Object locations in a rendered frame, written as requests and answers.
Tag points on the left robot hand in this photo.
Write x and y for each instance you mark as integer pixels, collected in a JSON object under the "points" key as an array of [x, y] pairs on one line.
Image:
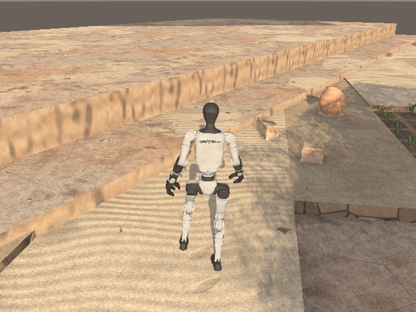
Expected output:
{"points": [[169, 186]]}

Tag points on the left robot foot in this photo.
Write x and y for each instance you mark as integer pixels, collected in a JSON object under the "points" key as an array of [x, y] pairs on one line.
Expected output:
{"points": [[183, 245]]}

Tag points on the left robot upper arm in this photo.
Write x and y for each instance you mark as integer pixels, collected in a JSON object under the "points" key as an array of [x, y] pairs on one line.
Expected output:
{"points": [[185, 147]]}

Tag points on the right robot upper arm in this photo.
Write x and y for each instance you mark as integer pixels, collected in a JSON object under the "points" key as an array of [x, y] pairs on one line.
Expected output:
{"points": [[233, 148]]}

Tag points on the left robot forearm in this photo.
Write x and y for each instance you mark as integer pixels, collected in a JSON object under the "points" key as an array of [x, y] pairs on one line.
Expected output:
{"points": [[175, 172]]}

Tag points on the right robot hand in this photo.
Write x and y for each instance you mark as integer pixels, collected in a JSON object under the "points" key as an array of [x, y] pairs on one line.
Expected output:
{"points": [[237, 180]]}

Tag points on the right robot forearm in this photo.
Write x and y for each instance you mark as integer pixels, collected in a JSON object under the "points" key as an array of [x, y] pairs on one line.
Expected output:
{"points": [[238, 168]]}

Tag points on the left robot thigh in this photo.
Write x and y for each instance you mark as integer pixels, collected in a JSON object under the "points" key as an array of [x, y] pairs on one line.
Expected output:
{"points": [[191, 190]]}

